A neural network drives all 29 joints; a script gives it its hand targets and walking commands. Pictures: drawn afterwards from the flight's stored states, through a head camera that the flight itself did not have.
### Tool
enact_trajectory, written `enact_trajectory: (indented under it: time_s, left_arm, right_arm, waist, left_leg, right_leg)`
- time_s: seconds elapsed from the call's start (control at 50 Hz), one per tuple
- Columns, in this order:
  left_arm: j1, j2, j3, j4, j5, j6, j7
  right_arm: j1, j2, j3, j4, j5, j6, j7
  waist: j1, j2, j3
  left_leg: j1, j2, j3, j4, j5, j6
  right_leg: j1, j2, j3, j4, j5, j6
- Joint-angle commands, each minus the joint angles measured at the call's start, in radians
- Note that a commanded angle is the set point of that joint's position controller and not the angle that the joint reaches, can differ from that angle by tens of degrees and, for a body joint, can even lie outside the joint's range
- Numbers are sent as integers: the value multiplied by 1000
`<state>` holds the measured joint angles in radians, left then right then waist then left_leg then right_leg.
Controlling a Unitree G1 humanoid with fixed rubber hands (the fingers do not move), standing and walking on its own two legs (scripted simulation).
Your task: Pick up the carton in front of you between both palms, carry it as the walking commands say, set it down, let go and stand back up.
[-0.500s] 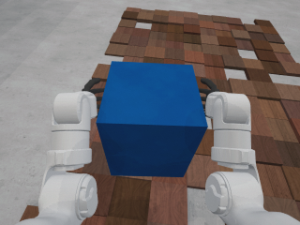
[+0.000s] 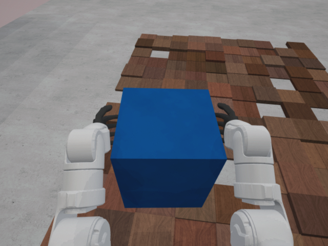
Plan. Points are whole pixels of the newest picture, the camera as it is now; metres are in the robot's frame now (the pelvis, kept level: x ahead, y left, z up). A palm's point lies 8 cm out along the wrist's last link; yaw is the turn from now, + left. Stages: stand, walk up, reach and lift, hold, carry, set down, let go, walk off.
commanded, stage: carry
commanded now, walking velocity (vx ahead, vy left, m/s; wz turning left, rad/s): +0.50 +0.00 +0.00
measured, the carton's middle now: (164, 151) +0.35 +0.00 +0.05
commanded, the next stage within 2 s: none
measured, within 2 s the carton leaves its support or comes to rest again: neither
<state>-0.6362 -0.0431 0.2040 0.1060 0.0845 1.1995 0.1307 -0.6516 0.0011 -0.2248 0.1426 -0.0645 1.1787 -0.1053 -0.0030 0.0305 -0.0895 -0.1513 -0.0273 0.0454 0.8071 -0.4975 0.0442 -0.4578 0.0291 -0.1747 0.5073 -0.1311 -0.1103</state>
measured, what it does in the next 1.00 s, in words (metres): walks ahead: left foot, then right foot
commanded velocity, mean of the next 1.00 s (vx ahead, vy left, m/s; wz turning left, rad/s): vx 0.50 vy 0.00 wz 0.00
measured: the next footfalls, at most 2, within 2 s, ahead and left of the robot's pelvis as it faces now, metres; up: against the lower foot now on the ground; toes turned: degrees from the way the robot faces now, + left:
left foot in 0.40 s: +0.42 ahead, +0.12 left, +0.01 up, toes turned +6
right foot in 0.88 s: +0.65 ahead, -0.11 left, +0.00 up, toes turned -8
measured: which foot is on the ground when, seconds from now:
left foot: up 0.00-0.38, down 0.40-0.88, up 0.90-1.00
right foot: down 0.00-0.42, up 0.44-0.86, down 0.88-1.00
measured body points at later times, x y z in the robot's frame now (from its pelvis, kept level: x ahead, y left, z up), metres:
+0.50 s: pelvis +0.29 +0.04 +0.00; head +0.31 +0.04 +0.45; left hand +0.65 +0.18 +0.11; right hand +0.64 -0.12 +0.11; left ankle +0.38 +0.11 -0.72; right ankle +0.13 -0.07 -0.64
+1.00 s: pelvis +0.57 -0.01 +0.01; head +0.58 -0.03 +0.46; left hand +0.93 +0.12 +0.11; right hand +0.93 -0.18 +0.11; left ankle +0.45 +0.11 -0.65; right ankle +0.61 -0.10 -0.72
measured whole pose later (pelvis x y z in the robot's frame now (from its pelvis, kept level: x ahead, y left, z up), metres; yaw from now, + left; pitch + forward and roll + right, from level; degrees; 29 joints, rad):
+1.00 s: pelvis +0.57 -0.01 +0.01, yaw -1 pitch +5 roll +0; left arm -0.61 -0.04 0.20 0.18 0.09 1.18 0.12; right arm -0.66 -0.04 -0.18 0.22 -0.03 1.19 -0.12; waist 0.01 0.04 -0.08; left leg -0.37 0.03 0.04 1.04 -0.46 0.02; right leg -0.41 -0.01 -0.13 0.53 -0.20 -0.29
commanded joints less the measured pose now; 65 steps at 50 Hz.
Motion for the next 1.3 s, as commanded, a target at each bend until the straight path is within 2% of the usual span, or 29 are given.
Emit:
enact_trajectory:
  time_s: [0.0, 0.04, 0.06, 0.12, 0.22, 0.32, 0.36, 0.38, 0.4, 0.42, 0.44, 0.46, 0.48, 0.5, 0.54, 0.66, 0.82, 0.86, 0.88, 0.9, 0.92, 0.96, 1.0, 1.06, 1.18, 1.2, 1.24, 1.26, 1.28]
  left_arm:
    - [-576, -1029, -603, 4, -392, -18, -253]
    - [-659, -1106, -644, -80, -438, -29, -262]
    - [-697, -1129, -665, -122, -463, -33, -264]
    - [-690, -1142, -695, -204, -494, -43, -262]
    - [-644, -1083, -727, -251, -495, -51, -261]
    - [-561, -1011, -721, -256, -466, -26, -255]
    - [-539, -993, -716, -248, -456, -10, -254]
    - [-536, -984, -714, -244, -452, -1, -254]
    - [-536, -970, -713, -239, -446, 6, -254]
    - [-547, -991, -716, -236, -452, 17, -254]
    - [-568, -984, -712, -237, -448, 22, -255]
    - [-601, -1009, -716, -239, -456, 21, -255]
    - [-621, -1019, -716, -247, -459, 16, -253]
    - [-638, -1028, -715, -254, -459, 12, -248]
    - [-661, -1028, -713, -256, -453, 5, -233]
    - [-630, -985, -670, -164, -397, -7, -208]
    - [-652, -998, -610, -29, -391, -10, -237]
    - [-630, -1001, -580, 23, -387, -11, -245]
    - [-624, -992, -570, 50, -379, -16, -246]
    - [-602, -991, -561, 55, -374, -32, -246]
    - [-598, -1001, -550, 37, -381, -40, -247]
    - [-729, -1041, -576, -74, -420, -47, -247]
    - [-817, -1051, -612, -182, -469, -46, -240]
    - [-812, -1037, -630, -252, -499, -32, -230]
    - [-702, -1004, -649, -174, -469, 0, -246]
    - [-691, -1003, -649, -149, -461, -1, -249]
    - [-689, -1013, -647, -95, -453, -6, -253]
    - [-731, -1021, -650, -91, -452, -4, -257]
    - [-729, -1050, -643, -72, -455, -2, -263]
  right_arm:
    - [-652, 1121, 654, -38, 419, 11, 256]
    - [-668, 1157, 663, -84, 424, -3, 246]
    - [-661, 1171, 664, -104, 424, -9, 238]
    - [-607, 1182, 685, -152, 419, -23, 217]
    - [-575, 1133, 721, -210, 407, -33, 195]
    - [-513, 1064, 728, -232, 397, -4, 196]
    - [-490, 1044, 718, -224, 394, 13, 204]
    - [-471, 1030, 707, -212, 392, 20, 208]
    - [-454, 1012, 693, -204, 392, 26, 214]
    - [-470, 984, 685, -188, 379, 24, 215]
    - [-460, 1014, 693, -180, 395, 25, 216]
    - [-493, 1029, 700, -223, 406, 23, 220]
    - [-544, 1051, 712, -256, 423, 21, 223]
    - [-599, 1068, 729, -288, 443, 17, 225]
    - [-670, 1082, 750, -311, 474, 11, 228]
    - [-652, 1057, 719, -197, 476, 6, 239]
    - [-651, 1084, 660, -51, 429, -9, 238]
    - [-642, 1090, 646, -19, 420, -11, 233]
    - [-664, 1105, 647, 0, 420, -10, 231]
    - [-699, 1124, 652, -25, 431, -9, 234]
    - [-717, 1144, 663, -32, 449, -11, 235]
    - [-767, 1173, 674, -64, 469, -21, 225]
    - [-781, 1188, 681, -111, 482, -19, 206]
    - [-743, 1155, 667, -167, 469, -6, 175]
    - [-626, 1078, 650, -109, 398, 26, 172]
    - [-617, 1073, 645, -85, 389, 28, 181]
    - [-584, 1069, 619, -17, 371, 26, 202]
    - [-578, 1051, 600, 15, 353, 18, 210]
    - [-574, 1046, 597, 45, 351, 3, 215]
  waist:
    - [52, -246, -426]
    - [39, -83, -362]
    - [29, -72, -353]
    - [28, -127, -376]
    - [50, -132, -311]
    - [60, -176, -275]
    - [19, -167, -314]
    - [-18, -130, -377]
    - [-50, -31, -462]
    - [-51, 235, -560]
    - [-60, 258, -518]
    - [-66, 192, -481]
    - [-67, 78, -463]
    - [-57, 39, -432]
    - [-42, 54, -418]
    - [-51, 95, -386]
    - [-53, 105, -276]
    - [-15, 37, -313]
    - [15, -78, -401]
    - [59, -304, -498]
    - [62, -349, -426]
    - [56, -162, -383]
    - [54, -167, -390]
    - [46, -186, -414]
    - [58, -184, -376]
    - [44, -174, -368]
    - [-39, -91, -415]
    - [-67, 61, -461]
    - [-90, 294, -534]
  left_leg:
    - [-642, 6, -68, 512, -62, -23]
    - [-594, 73, -75, 372, 50, -14]
    - [-548, 93, -72, 295, 88, -21]
    - [-495, 93, -20, 229, 180, -40]
    - [-569, 111, 25, 8, 323, -57]
    - [-405, 32, 112, -245, 450, -22]
    - [-210, -4, 153, -366, 520, -5]
    - [-2, -9, 166, -393, 507, 6]
    - [240, 180, -74, -358, 460, 41]
    - [518, 418, -506, -387, 447, 200]
    - [505, 411, -568, -428, 469, 231]
    - [468, 384, -484, -404, 519, 221]
    - [405, 367, -418, -400, 558, 198]
    - [321, 351, -355, -421, 558, 173]
    - [217, 317, -262, -468, 492, 146]
    - [195, 290, -143, -511, 500, 166]
    - [222, 236, -24, -415, 619, 64]
    - [135, 182, 57, -214, 668, 18]
    - [-89, 132, 75, -20, 547, -21]
    - [-355, 57, 83, 227, 251, -55]
    - [-542, 3, 20, 346, -42, -44]
    - [-589, 71, -53, 334, 12, -8]
    - [-577, 105, -67, 265, 105, -15]
    - [-547, 96, -33, 134, 155, -49]
    - [-390, 43, 54, -283, 445, -64]
    - [-299, 29, 82, -358, 528, -58]
    - [61, 14, 164, -438, 645, -47]
    - [361, 178, -48, -330, 825, 31]
    - [611, 360, -416, -339, 798, 175]
  right_leg:
    - [801, -410, 670, -108, 211, -222]
    - [641, -356, 506, -163, 231, -135]
    - [570, -339, 452, -194, 184, -106]
    - [521, -297, 339, -224, 168, -105]
    - [564, -253, 245, -215, 257, -97]
    - [551, -215, 138, -141, 487, -33]
    - [526, -193, 73, 6, 620, 14]
    - [442, -163, 34, 141, 555, 52]
    - [245, -147, 43, 361, 227, 87]
    - [-95, -17, 84, 623, -194, 118]
    - [-240, 9, 160, 766, -379, 96]
    - [-299, -24, 186, 813, -372, 71]
    - [-302, -62, 207, 782, -315, 63]
    - [-281, -95, 214, 716, -271, 66]
    - [-204, -105, 195, 598, -243, 81]
    - [-191, -108, 134, 296, -70, 103]
    - [-26, -71, 80, -51, 132, 75]
    - [216, -33, 9, -136, 117, 59]
    - [525, -119, 110, -49, 156, -6]
    - [733, -290, 435, -43, 114, -110]
    - [729, -341, 598, -125, 105, -135]
    - [675, -335, 505, -126, 150, -127]
    - [622, -303, 409, -138, 165, -113]
    - [595, -273, 314, -140, 161, -123]
    - [552, -178, 151, -34, 344, -78]
    - [513, -165, 121, 5, 334, -63]
    - [318, -110, 20, 247, 303, -23]
    - [39, -71, 45, 441, 70, 34]
    - [-298, 28, 79, 670, -337, 77]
